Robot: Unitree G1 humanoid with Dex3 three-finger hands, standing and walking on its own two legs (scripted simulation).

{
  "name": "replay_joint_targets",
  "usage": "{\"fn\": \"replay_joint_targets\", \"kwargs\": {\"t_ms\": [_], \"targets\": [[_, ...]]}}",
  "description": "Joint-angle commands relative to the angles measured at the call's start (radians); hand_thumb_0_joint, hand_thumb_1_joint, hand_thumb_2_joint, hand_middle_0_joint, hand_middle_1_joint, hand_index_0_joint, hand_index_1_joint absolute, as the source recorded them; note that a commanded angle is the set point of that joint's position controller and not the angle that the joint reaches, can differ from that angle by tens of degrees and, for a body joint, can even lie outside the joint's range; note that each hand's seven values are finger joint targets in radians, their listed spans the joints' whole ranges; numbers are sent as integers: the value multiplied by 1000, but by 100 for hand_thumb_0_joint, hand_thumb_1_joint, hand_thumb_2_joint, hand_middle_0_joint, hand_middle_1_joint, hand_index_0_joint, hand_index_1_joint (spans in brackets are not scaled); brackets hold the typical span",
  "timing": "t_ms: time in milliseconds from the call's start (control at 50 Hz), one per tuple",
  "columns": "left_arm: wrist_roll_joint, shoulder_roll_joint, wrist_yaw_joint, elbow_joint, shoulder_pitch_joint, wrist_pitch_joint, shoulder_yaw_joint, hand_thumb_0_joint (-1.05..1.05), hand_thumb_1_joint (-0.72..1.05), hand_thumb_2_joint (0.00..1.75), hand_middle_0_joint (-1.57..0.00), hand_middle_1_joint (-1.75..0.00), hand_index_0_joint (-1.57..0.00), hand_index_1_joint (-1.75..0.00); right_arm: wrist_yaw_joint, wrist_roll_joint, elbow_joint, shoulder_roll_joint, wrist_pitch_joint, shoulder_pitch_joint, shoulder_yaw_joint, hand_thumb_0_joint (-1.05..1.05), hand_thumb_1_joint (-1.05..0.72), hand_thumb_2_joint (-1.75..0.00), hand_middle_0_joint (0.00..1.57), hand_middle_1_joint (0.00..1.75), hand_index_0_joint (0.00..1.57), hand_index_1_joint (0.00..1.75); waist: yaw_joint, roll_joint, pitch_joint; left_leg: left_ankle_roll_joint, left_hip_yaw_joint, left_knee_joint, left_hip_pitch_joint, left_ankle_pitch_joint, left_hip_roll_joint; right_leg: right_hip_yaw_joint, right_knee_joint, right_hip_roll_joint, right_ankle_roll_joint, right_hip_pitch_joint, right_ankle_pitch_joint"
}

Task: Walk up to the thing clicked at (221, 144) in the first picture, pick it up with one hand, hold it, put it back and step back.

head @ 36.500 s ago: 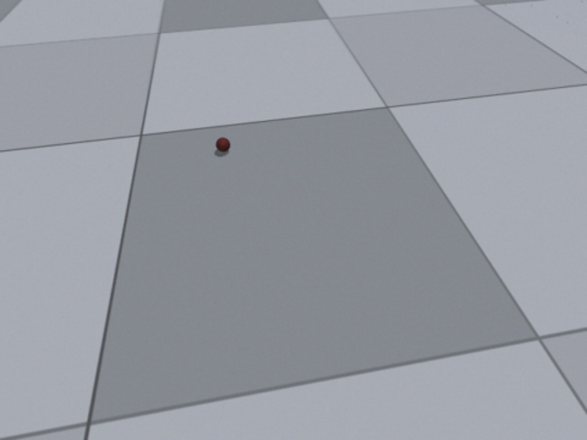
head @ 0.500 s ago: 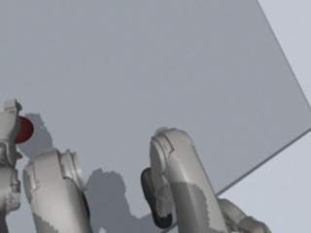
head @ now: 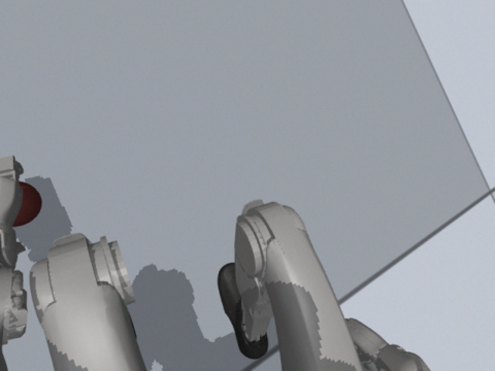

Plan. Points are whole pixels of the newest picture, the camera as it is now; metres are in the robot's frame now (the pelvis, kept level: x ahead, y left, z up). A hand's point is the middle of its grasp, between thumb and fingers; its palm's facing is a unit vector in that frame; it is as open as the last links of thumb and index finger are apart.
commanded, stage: rest palm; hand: left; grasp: from above
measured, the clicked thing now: (13, 203) +0.38 +0.31 -0.26
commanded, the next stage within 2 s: close in 1.04 s
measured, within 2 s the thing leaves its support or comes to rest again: neither
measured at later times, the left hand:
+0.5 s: hand (4, 221) +0.35 +0.32 -0.25, palm faces -0.46 -0.14 -0.88, open 13.6 cm
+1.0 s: hand (3, 216) +0.36 +0.32 -0.25, palm faces -0.45 -0.14 -0.88, open 13.1 cm
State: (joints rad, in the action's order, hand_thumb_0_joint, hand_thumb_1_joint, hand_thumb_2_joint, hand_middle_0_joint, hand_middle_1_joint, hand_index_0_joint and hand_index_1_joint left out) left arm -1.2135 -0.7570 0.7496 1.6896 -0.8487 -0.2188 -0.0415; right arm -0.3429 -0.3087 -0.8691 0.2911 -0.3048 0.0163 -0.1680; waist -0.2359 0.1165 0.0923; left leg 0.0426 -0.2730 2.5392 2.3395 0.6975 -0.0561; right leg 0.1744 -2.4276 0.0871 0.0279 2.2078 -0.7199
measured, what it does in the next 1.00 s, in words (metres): stands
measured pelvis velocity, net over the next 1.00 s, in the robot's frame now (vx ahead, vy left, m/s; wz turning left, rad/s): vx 0.00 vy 0.00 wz -0.02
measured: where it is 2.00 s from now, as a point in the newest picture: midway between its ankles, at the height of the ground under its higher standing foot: (189, 345)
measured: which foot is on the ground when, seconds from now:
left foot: down 0.00-1.00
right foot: down 0.00-1.00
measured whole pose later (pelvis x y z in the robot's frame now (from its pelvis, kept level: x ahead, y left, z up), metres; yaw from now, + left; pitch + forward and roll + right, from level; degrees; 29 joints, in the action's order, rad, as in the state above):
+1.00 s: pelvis +0.00 +0.00 +0.00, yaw -1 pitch +25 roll -12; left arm -1.18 -0.79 0.73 1.70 -0.86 -0.21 -0.02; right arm -0.35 -0.30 -0.83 0.31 -0.35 0.01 -0.21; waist -0.25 0.14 0.12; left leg 0.04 -0.29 2.55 2.33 0.70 -0.06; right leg 0.19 -2.43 0.10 0.04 2.19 -0.71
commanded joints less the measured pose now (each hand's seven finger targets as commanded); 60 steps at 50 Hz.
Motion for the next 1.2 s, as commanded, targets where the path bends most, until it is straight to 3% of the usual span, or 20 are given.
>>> {"fn": "replay_joint_targets", "kwargs": {"t_ms": [0,40,100,200,260,280,320,380,400,500,640,680,800,860,960,1000,1040,1080,1120,1180], "targets": [[17,-83,40,-67,-204,-2,2,0,-44,89,-6,-108,-9,-104,-5,14,7,276,-19,155,67,0,-89,-90,20,30,20,30,-50,-383,-613,-44,134,-223,-463,-186,-3,81,249,48,-43,-313,291],[22,-111,47,-70,-200,2,-15,0,-44,90,-7,-107,-10,-104,-3,18,1,285,-18,154,75,0,-90,-90,20,30,20,30,-40,-384,-595,-46,134,-228,-446,-158,-3,78,259,47,-44,-301,259],[17,-96,34,-80,-235,4,-1,0,-45,88,-6,-106,-9,-103,-10,13,4,292,-27,163,72,0,-90,-90,20,30,20,30,-65,-399,-593,-41,126,-231,-471,-158,-5,93,242,44,-46,-280,256],[24,-109,25,-66,-207,5,0,0,-44,88,-7,-107,-10,-103,-14,23,10,297,-39,153,68,0,-90,-90,20,30,20,30,-54,-375,-573,-44,126,-232,-451,-138,-4,92,249,46,-44,-282,239],[25,-118,30,-77,-178,5,-25,0,-43,87,-6,-108,-10,-104,-7,27,14,298,-34,152,77,0,-90,-90,20,30,20,30,-27,-404,-599,-42,133,-241,-460,-148,-6,84,256,51,-48,-301,240],[25,-73,26,-68,-181,5,4,0,-42,88,-7,-108,-11,-104,-10,21,21,287,-34,150,67,0,-90,-90,20,30,20,30,-47,-385,-607,-43,129,-236,-460,-154,-6,91,253,54,-47,-303,253],[23,-121,30,-82,-208,2,-20,0,-42,88,-7,-108,-10,-104,-6,29,21,299,-29,157,73,0,-90,-90,20,30,20,30,-46,-391,-600,-44,126,-233,-460,-151,-6,90,250,52,-47,-294,253],[18,-82,21,-70,-224,-1,13,0,-42,90,-8,-107,-11,-104,-9,25,22,292,-32,155,64,0,-89,-90,20,30,20,30,-71,-384,-583,-42,121,-228,-471,-162,-8,99,240,53,-45,-279,269],[23,-123,33,-87,-236,-6,-9,0,-41,89,-8,-108,-11,-104,-6,27,14,311,-32,155,67,0,-89,-90,20,30,20,30,-60,-387,-579,-43,119,-236,-455,-145,-8,97,248,52,-46,-284,248],[18,-135,43,-90,-228,-2,1,0,-40,89,-9,-107,-12,-103,-4,29,16,311,-39,140,64,0,-89,-90,20,30,20,30,-54,-386,-563,-40,121,-235,-446,-117,-9,91,252,49,-47,-278,211],[22,-101,39,-58,-230,15,18,0,-36,89,-12,-107,-15,-104,-9,19,23,300,-46,147,54,0,-89,-90,20,30,20,30,-70,-392,-571,-38,116,-233,-462,-138,-9,95,240,53,-48,-278,238],[36,-132,39,-79,-237,12,-4,0,-38,88,-11,-105,-14,-102,-7,22,15,313,-49,150,57,0,-89,-90,20,30,20,30,-61,-403,-589,-37,115,-235,-477,-158,-10,98,246,54,-47,-295,255],[37,-133,25,-49,-219,13,5,0,-36,84,-12,-104,-15,-100,-6,23,26,310,-48,149,46,0,-89,-90,20,30,20,30,-63,-402,-566,-40,119,-226,-459,-153,-10,95,241,55,-45,-295,259],[40,-100,18,-34,-205,16,33,0,-35,85,-12,-104,-16,-100,-7,21,42,306,-54,145,35,0,-89,-90,20,30,20,30,-75,-373,-554,-43,117,-222,-449,-150,-8,101,249,54,-41,-296,258],[45,-136,18,-70,-189,6,10,0,-32,85,-15,-104,-18,-100,-5,23,33,318,-51,145,46,0,-89,-90,20,30,20,30,-52,-386,-566,-40,117,-228,-453,-148,-10,93,249,61,-45,-309,250],[45,-105,13,-56,-212,5,40,0,-30,80,-16,-101,-20,-97,-9,22,42,314,-58,147,33,0,-90,-90,20,30,20,30,-78,-369,-551,-42,112,-224,-443,-133,-8,103,249,53,-42,-293,239],[48,-142,23,-75,-189,0,-2,0,-31,82,-17,-100,-20,-96,-2,30,38,321,-51,155,42,0,-89,-90,20,30,20,30,-50,-388,-575,-40,113,-238,-456,-148,-9,98,256,59,-45,-311,249],[35,-120,18,-64,-201,6,30,0,-29,81,-18,-100,-21,-96,-6,23,43,313,-54,142,35,0,-90,-90,20,30,20,30,-65,-375,-552,-40,108,-228,-447,-139,-11,104,242,56,-43,-288,245],[44,-142,30,-83,-195,1,2,0,-27,80,-19,-99,-22,-95,-3,28,45,320,-48,147,37,0,-89,-90,20,30,20,30,-54,-394,-582,-39,110,-230,-460,-168,-11,103,245,59,-44,-307,271],[28,-103,25,-35,-199,11,30,0,-18,70,-23,-98,-28,-92,-6,18,48,318,-51,151,32,0,-89,-89,20,30,20,30,-83,-382,-539,-40,109,-231,-449,-141,-11,110,245,57,-42,-287,252]]}}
